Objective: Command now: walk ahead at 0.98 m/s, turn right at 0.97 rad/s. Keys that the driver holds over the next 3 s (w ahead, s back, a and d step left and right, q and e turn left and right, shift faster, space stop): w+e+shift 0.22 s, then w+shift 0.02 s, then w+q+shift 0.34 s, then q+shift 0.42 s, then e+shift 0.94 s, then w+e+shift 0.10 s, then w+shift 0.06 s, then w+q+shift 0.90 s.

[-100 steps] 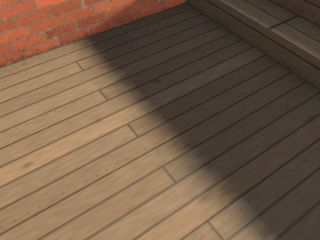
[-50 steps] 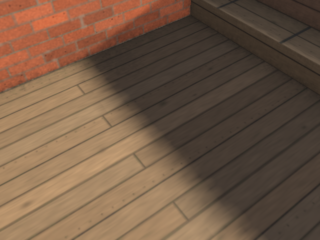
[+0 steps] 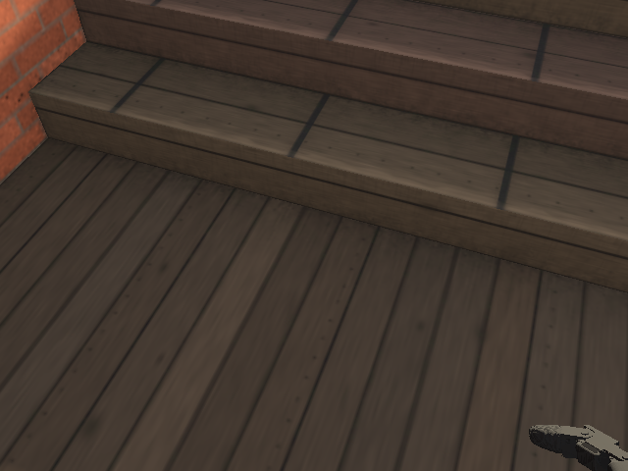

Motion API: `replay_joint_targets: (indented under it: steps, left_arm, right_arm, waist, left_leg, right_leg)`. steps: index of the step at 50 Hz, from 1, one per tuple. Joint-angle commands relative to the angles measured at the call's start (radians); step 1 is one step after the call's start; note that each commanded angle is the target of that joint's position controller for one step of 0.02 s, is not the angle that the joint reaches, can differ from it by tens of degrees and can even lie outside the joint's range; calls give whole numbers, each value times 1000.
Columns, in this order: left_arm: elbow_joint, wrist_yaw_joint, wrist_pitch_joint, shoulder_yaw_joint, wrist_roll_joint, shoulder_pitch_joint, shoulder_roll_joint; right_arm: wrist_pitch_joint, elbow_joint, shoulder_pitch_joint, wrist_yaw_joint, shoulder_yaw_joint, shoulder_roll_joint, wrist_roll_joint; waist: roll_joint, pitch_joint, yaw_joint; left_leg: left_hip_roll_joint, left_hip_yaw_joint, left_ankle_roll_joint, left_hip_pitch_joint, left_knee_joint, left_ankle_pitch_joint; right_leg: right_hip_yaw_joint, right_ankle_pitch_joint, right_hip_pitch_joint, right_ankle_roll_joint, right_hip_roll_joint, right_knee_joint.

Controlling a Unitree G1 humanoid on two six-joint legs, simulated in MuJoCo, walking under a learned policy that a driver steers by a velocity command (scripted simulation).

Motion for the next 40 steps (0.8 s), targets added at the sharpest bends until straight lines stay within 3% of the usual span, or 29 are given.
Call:
replay_joint_targets:
  steps: [1,3,5,7,9,10,11,12,13,14,15,16,17,18,19,21,24,26,29,30,31,32,33,34,35,36,37,39,40]
  left_arm:
    - [-143,41,-39,24,-10,-164,128]
    - [-124,62,-29,27,-17,-130,134]
    - [-107,60,-22,37,-28,-84,155]
    - [-93,59,-21,40,-43,-55,148]
    - [-85,66,-14,43,-45,-58,137]
    - [-87,68,-7,47,-40,-68,140]
    - [-97,64,-1,47,-27,-95,144]
    - [-124,50,-2,29,2,-149,120]
    - [-150,41,-10,-6,24,-102,4]
    - [-151,38,-25,-29,-67,98,-25]
    - [-126,47,-17,-24,-79,15,68]
    - [-150,39,-20,-24,-49,-136,106]
    - [-182,39,-31,-27,-17,-252,95]
    - [-213,39,-44,-28,11,-327,83]
    - [-226,32,-49,-31,8,-327,64]
    - [-234,31,-51,-40,8,-323,52]
    - [-260,20,-70,-57,18,-392,50]
    - [-265,12,-81,-56,10,-434,61]
    - [-265,24,-78,-23,-13,-436,120]
    - [-259,33,-79,-6,-10,-402,145]
    - [-249,41,-82,14,4,-327,174]
    - [-230,53,-81,36,25,-142,225]
    - [-212,54,-59,53,56,-33,314]
    - [-197,46,-48,44,42,-24,266]
    - [-198,51,-40,27,29,-69,193]
    - [-191,51,-32,13,27,-137,147]
    - [-186,49,-25,8,28,-208,117]
    - [-166,55,-23,11,25,-317,112]
    - [-157,59,-28,17,19,-346,127]
  right_arm:
    - [23,-68,24,-16,-38,-124,-36]
    - [20,-110,-98,-15,-25,-72,-41]
    - [18,-146,-174,-9,-25,-56,-13]
    - [13,-171,-199,-4,-47,-97,20]
    - [3,-178,-196,2,-69,-144,38]
    - [-4,-170,-152,4,-84,-171,42]
    - [-11,-141,-7,2,-110,-210,43]
    - [-7,-100,229,-2,-122,-240,37]
    - [2,-55,447,-8,-121,-291,6]
    - [-4,5,460,25,-128,-326,-22]
    - [10,-35,371,24,-100,-180,-13]
    - [29,-13,351,18,-86,-126,-8]
    - [38,3,345,20,-86,-147,-15]
    - [37,17,331,27,-82,-146,-17]
    - [35,23,309,29,-68,-119,-18]
    - [38,35,306,32,-55,-85,13]
    - [41,20,267,8,-75,-163,28]
    - [47,14,269,0,-89,-210,35]
    - [57,34,341,-1,-83,-190,42]
    - [64,39,357,-1,-81,-181,38]
    - [67,37,358,2,-80,-176,33]
    - [69,6,321,2,-69,-145,17]
    - [61,-28,428,-5,-32,-26,33]
    - [69,-30,462,-16,-35,-89,48]
    - [85,-34,382,-23,-49,-127,47]
    - [104,-41,327,-27,-53,-136,31]
    - [120,-47,296,-25,-60,-136,12]
    - [152,-72,254,-12,-59,-94,18]
    - [160,-89,215,-7,-52,-76,13]
  waist:
    - [54,77,-89]
    - [-4,70,-32]
    - [-48,40,25]
    - [-99,12,45]
    - [-141,3,32]
    - [-158,-21,1]
    - [-166,-107,-82]
    - [-172,-268,-206]
    - [48,-443,-222]
    - [584,-507,-98]
    - [391,-310,-141]
    - [202,-181,-164]
    - [31,-109,-153]
    - [-4,-54,-130]
    - [33,-37,-81]
    - [70,-10,-44]
    - [51,27,-29]
    - [63,20,-35]
    - [79,18,-27]
    - [67,3,-5]
    - [58,-55,42]
    - [20,-193,135]
    - [-327,-382,85]
    - [-352,-397,67]
    - [-244,-252,67]
    - [-153,-163,38]
    - [-122,-109,-2]
    - [-154,-14,-63]
    - [-146,8,-65]
  left_leg:
    - [10,92,-67,17,-248,150]
    - [-38,130,-84,124,-481,359]
    - [-94,156,-93,216,-653,417]
    - [-110,107,-97,233,-761,401]
    - [-103,72,-85,208,-823,333]
    - [-104,77,-68,239,-826,275]
    - [-112,103,-37,380,-817,224]
    - [-41,80,8,675,-725,177]
    - [122,-210,85,1023,-738,-137]
    - [325,-873,258,1141,-1029,-545]
    - [272,-837,237,1042,-1060,-671]
    - [212,-634,211,902,-1045,-506]
    - [157,-509,201,758,-1043,-312]
    - [114,-428,203,645,-1046,-171]
    - [87,-385,208,569,-1060,-120]
    - [54,-339,230,490,-1089,-42]
    - [48,-251,230,317,-1117,26]
    - [35,-204,204,178,-1137,37]
    - [37,-210,156,214,-1080,26]
    - [5,-194,123,252,-983,144]
    - [-49,-151,77,255,-802,301]
    - [-97,-94,22,126,-496,256]
    - [-183,21,-34,-138,-122,-266]
    - [-106,27,-46,-246,66,-302]
    - [-69,54,-58,-296,130,-238]
    - [-37,89,-65,-266,114,-185]
    - [-10,100,-68,-218,72,-163]
    - [38,106,-67,-135,-58,-156]
    - [37,124,-73,-117,-135,-122]
  right_leg:
    - [366,-18,-229,-151,-205,-369]
    - [283,74,-276,-103,-142,-315]
    - [296,26,-258,-67,-140,-294]
    - [374,-36,-137,-52,-167,-243]
    - [439,22,23,-38,-205,-163]
    - [456,138,85,-27,-223,-100]
    - [435,331,118,1,-206,47]
    - [368,421,26,41,-181,309]
    - [271,106,-219,69,-119,676]
    - [219,-253,-514,104,-68,929]
    - [197,-170,-622,102,-154,986]
    - [154,-132,-624,99,-171,984]
    - [128,-122,-578,92,-191,928]
    - [127,-106,-541,85,-219,824]
    - [133,-98,-493,83,-243,747]
    - [110,-120,-449,105,-260,591]
    - [82,32,-297,151,-260,292]
    - [47,185,-67,178,-212,161]
    - [53,190,77,188,-190,37]
    - [41,163,134,176,-172,-20]
    - [45,179,244,160,-187,-48]
    - [152,169,484,104,-324,-32]
    - [598,271,742,-55,-637,-85]
    - [781,219,710,-92,-675,-150]
    - [619,335,595,-75,-640,-149]
    - [440,514,458,-50,-597,-149]
    - [318,602,333,-30,-550,-163]
    - [161,558,134,9,-515,-242]
    - [113,575,94,6,-511,-275]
